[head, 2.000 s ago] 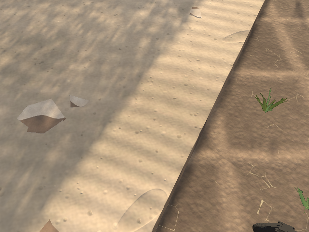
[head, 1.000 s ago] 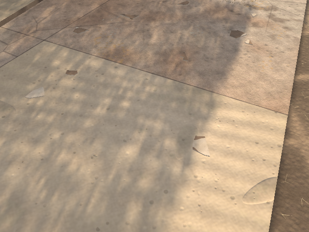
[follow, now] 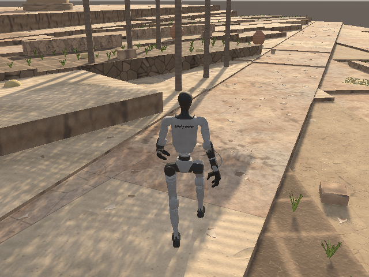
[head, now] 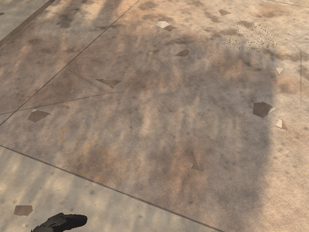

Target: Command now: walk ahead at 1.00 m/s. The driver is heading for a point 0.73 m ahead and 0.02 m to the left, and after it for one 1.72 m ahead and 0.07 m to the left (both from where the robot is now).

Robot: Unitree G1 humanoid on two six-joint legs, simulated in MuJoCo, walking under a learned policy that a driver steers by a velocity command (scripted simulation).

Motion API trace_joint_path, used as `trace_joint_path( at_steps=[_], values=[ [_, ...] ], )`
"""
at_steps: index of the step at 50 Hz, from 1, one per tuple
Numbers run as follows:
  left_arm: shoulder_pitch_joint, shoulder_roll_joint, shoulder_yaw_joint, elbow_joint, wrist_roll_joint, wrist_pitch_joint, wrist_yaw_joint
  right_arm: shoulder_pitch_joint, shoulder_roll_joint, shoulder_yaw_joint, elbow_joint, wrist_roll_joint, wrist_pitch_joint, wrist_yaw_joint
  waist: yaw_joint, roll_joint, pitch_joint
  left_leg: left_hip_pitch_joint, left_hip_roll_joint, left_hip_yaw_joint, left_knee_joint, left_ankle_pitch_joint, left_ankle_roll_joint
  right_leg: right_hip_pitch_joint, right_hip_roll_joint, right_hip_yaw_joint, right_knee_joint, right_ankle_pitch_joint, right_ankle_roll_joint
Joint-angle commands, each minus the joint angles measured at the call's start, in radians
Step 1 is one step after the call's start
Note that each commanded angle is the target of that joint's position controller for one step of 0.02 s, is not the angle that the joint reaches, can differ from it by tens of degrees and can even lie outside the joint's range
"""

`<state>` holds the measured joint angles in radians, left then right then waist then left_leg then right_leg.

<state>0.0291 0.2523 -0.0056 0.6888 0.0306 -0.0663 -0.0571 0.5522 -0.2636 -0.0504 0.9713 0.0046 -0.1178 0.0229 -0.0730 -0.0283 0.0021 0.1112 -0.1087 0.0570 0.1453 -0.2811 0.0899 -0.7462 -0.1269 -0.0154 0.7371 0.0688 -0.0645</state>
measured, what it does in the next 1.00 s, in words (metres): walks ahead: right foot, then left foot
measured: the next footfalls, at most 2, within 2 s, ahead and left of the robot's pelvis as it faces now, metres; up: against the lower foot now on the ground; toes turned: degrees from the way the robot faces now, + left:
right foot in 0.14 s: +0.36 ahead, -0.11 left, +0.00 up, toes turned -3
left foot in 0.58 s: +0.82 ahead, +0.08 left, +0.00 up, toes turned +3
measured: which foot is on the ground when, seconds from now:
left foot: down 0.00-0.12, up 0.14-0.56, down 0.58-1.00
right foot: up 0.00-0.12, down 0.14-0.60, up 0.62-1.00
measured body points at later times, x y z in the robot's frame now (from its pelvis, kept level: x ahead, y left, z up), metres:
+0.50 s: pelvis +0.50 -0.03 -0.01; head +0.53 -0.02 +0.44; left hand +0.40 +0.23 -0.14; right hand +0.75 -0.24 -0.07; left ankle +0.74 +0.11 -0.69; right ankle +0.32 -0.11 -0.74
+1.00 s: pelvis +1.00 +0.00 -0.02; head +1.03 -0.01 +0.43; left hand +1.26 +0.20 -0.08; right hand +0.90 -0.26 -0.15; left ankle +0.78 +0.08 -0.73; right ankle +1.23 -0.12 -0.71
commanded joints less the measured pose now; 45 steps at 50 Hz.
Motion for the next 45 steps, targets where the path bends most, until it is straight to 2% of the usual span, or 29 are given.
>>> trace_joint_path(
  at_steps=[1,4,5,6,7,8,9,10,11,12,14,16,18,20,23,25,27,28,29,30,31,32,33,34,35,37,41,43,45],
  values=[
    [-0.095,0.052,0.002,-0.063,-0.012,-0.009,-0.002,-0.057,-0.148,-0.023,-0.066,0.01,-0.03,-0.002,0.04,0.032,0.147,-0.225,0.241,-0.065,-0.187,0.564,0.086,0.242,0.057,-0.083,-0.154,0.16,-0.025],
    [-0.041,0.103,0.023,-0.054,0.008,-0.01,0.019,-0.03,-0.205,-0.028,-0.042,-0.015,-0.01,-0.023,0.086,0.109,0.034,0.019,0.283,-0.03,0.048,1.124,0.053,0.324,0.16,-0.123,-0.187,-0.043,-0.069],
    [0.087,0.136,0.038,-0.021,0.007,-0.009,0.031,-0.034,-0.227,-0.032,-0.035,-0.03,0.007,-0.035,0.151,0.145,-0.043,0.037,0.298,-0.024,0.228,1.234,0.043,0.449,0.19,-0.111,-0.177,-0.134,-0.085],
    [0.304,0.167,0.058,0.049,0.007,-0.007,0.046,-0.068,-0.24,-0.035,-0.037,-0.04,0.024,-0.046,0.256,0.144,-0.144,-0.023,0.286,-0.003,0.494,1.198,0.03,0.661,0.198,-0.101,-0.197,-0.191,-0.102],
    [0.496,0.23,0.083,0.097,0.022,-0.003,0.063,-0.081,-0.19,-0.024,-0.059,-0.047,0.028,-0.048,0.324,0.109,-0.253,-0.23,0.25,-0.005,0.827,0.928,0.032,0.923,0.061,0.041,-0.14,-0.365,-0.127],
    [0.5,0.339,0.118,0.098,0.05,-0.007,0.065,0.055,-0.007,0.017,-0.109,0.003,0.019,-0.018,0.187,-0.241,-0.408,-0.664,0.062,-0.04,1.301,-0.01,-0.01,1.243,-0.268,0.625,-0.244,-0.655,-0.283],
    [0.48,0.264,0.113,0.099,0.012,0.0,0.049,-0.045,-0.113,-0.002,-0.115,0.002,0.002,-0.022,0.231,-0.138,-0.431,-0.798,0.038,-0.159,1.387,-0.147,0.019,1.231,-0.25,0.87,-0.432,-0.68,-0.269],
    [0.383,0.226,0.105,0.113,0.011,-0.01,0.048,-0.185,-0.115,-0.002,-0.161,0.006,-0.002,-0.027,0.19,-0.079,-0.2,-0.89,0.113,-0.154,1.357,-0.041,0.025,1.072,-0.209,0.656,-0.438,-0.543,-0.233],
    [0.351,0.17,0.096,0.126,0.009,-0.019,0.043,-0.238,-0.102,0.008,-0.174,-0.007,-0.005,-0.024,0.167,0.027,-0.112,-0.864,0.148,-0.148,1.281,0.0,0.024,0.914,-0.176,0.531,-0.455,-0.406,-0.214],
    [0.331,0.134,0.087,0.14,0.012,-0.025,0.046,-0.252,-0.082,0.012,-0.176,-0.018,0.004,-0.016,0.124,0.05,-0.051,-0.817,0.174,-0.155,1.226,0.005,0.021,0.783,-0.131,0.433,-0.48,-0.354,-0.185],
    [0.327,0.066,0.063,0.171,0.002,-0.034,0.051,-0.227,-0.043,0.022,-0.183,-0.041,0.038,0.005,0.05,0.007,-0.004,-0.731,0.208,-0.154,1.141,-0.004,-0.005,0.604,-0.08,0.325,-0.553,-0.373,-0.157],
    [0.347,0.086,0.066,0.192,-0.017,-0.05,0.05,-0.303,-0.026,0.031,-0.221,-0.052,0.056,0.021,0.035,-0.02,0.075,-0.796,0.243,-0.124,1.049,0.012,-0.031,0.539,-0.062,0.26,-0.631,-0.364,-0.163],
    [0.368,0.104,0.07,0.198,-0.02,-0.061,0.042,-0.444,-0.037,0.039,-0.28,-0.053,0.056,0.028,0.052,-0.012,0.139,-0.84,0.26,-0.071,0.878,0.142,-0.046,0.501,-0.021,0.167,-0.696,-0.255,-0.163],
    [0.368,0.114,0.073,0.196,-0.03,-0.071,0.035,-0.528,-0.034,0.05,-0.31,-0.042,0.046,0.039,0.06,0.009,0.154,-0.719,0.244,-0.028,0.635,0.329,-0.042,0.452,0.031,0.066,-0.726,-0.12,-0.134],
    [0.445,0.15,0.078,0.226,-0.048,-0.083,0.035,-0.61,-0.039,0.053,-0.321,-0.027,0.043,0.044,0.097,0.03,0.159,-0.61,0.187,0.042,0.468,0.504,-0.007,0.571,0.002,0.018,-0.807,0.122,-0.12],
    [0.459,0.182,0.08,0.24,-0.038,-0.077,0.042,-0.615,-0.066,0.045,-0.327,-0.032,0.04,0.033,0.088,-0.005,0.128,-0.595,0.151,0.054,0.404,0.465,0.02,0.743,-0.028,-0.006,-0.733,0.402,-0.102],
    [0.474,0.228,0.087,0.253,-0.015,-0.056,0.058,-0.521,-0.107,0.026,-0.305,-0.041,0.042,0.014,0.033,-0.059,0.016,-0.491,0.068,0.079,0.414,0.283,0.047,0.883,-0.057,-0.027,-0.506,0.793,-0.077],
    [0.461,0.25,0.092,0.258,0.001,-0.038,0.072,-0.356,-0.141,0.008,-0.259,-0.04,0.044,0.001,-0.048,-0.086,-0.076,-0.332,0.042,0.062,0.425,0.191,0.063,0.878,-0.07,-0.033,-0.295,0.869,-0.066],
    [0.425,0.252,0.094,0.251,0.01,-0.023,0.081,-0.132,-0.176,-0.012,-0.187,-0.044,0.048,-0.015,-0.157,-0.075,-0.174,-0.109,0.06,0.04,0.409,0.141,0.08,0.782,-0.041,-0.052,-0.002,0.766,-0.054],
    [0.438,0.161,0.074,0.223,0.017,-0.023,0.077,0.039,-0.268,-0.041,-0.154,-0.058,0.052,-0.035,-0.185,0.036,-0.299,0.131,0.273,-0.195,0.459,-0.12,0.097,0.566,0.027,-0.046,0.392,0.354,-0.058],
    [0.575,0.03,0.047,0.18,-0.053,-0.043,0.049,-0.021,-0.336,-0.061,-0.157,-0.061,0.052,-0.025,-0.019,0.418,-0.451,0.367,0.517,-0.854,0.204,-0.377,0.228,0.179,0.233,0.055,0.778,-0.502,-0.012],
    [0.468,0.125,0.058,0.175,-0.04,-0.049,0.06,-0.116,-0.262,-0.061,-0.175,-0.046,0.055,-0.01,-0.039,0.212,-0.358,0.314,0.473,-0.879,0.124,-0.353,0.22,0.036,0.165,0.124,0.822,-0.454,-0.048],
    [0.331,0.13,0.058,0.147,-0.035,-0.052,0.062,-0.177,-0.193,-0.046,-0.163,-0.042,0.043,-0.01,-0.031,0.091,-0.179,0.15,0.436,-0.668,0.139,-0.184,0.198,-0.006,0.11,0.108,0.766,-0.366,-0.048],
    [0.296,0.107,0.049,0.135,-0.026,-0.054,0.058,-0.191,-0.144,-0.036,-0.139,-0.045,0.034,-0.007,0.004,-0.001,-0.085,-0.014,0.399,-0.546,0.118,-0.048,0.178,0.033,0.074,0.105,0.683,-0.344,-0.048],
    [0.271,0.084,0.044,0.123,-0.009,-0.041,0.049,-0.206,-0.104,-0.023,-0.122,-0.045,0.026,-0.01,0.045,-0.009,-0.037,-0.14,0.346,-0.447,0.093,-0.017,0.143,0.085,0.044,0.118,0.617,-0.337,-0.045],
    [0.292,0.048,0.032,0.118,0.008,-0.007,0.028,-0.198,-0.064,-0.008,-0.092,-0.033,0.013,-0.016,0.102,0.055,0.01,-0.285,0.311,-0.359,0.027,-0.022,0.13,0.147,0.018,0.112,0.537,-0.352,-0.02],
    [0.059,0.053,0.017,0.019,0.014,0.005,0.008,-0.149,-0.095,-0.013,-0.068,-0.014,-0.01,-0.006,0.088,0.058,0.143,-0.352,0.246,-0.193,-0.107,0.12,0.133,0.029,-0.024,0.021,0.256,-0.177,0.019],
    [-0.021,0.041,0.004,-0.01,0.005,-0.005,-0.004,-0.139,-0.104,-0.016,-0.068,-0.003,-0.02,0.0,0.076,0.046,0.151,-0.388,0.2,-0.103,-0.136,0.258,0.108,0.147,-0.002,-0.028,0.028,-0.001,0.015],
    [-0.081,0.041,0.0,-0.023,-0.008,-0.009,-0.012,-0.098,-0.136,-0.022,-0.054,0.009,-0.031,-0.002,0.056,0.036,0.159,-0.351,0.234,-0.081,-0.212,0.387,0.1,0.254,0.031,-0.066,-0.101,0.142,-0.008]
  ],
)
